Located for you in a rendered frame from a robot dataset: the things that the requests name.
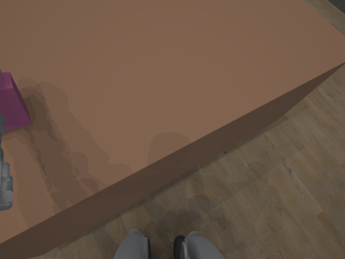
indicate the right robot foot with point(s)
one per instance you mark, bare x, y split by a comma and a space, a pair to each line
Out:
177, 246

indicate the sponge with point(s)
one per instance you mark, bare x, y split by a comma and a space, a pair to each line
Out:
12, 105

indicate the robot right thigh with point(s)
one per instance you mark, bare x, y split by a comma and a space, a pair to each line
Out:
198, 247

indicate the robot left upper arm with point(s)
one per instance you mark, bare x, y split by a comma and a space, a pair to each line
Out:
6, 186

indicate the table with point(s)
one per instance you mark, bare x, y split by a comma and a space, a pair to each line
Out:
125, 96

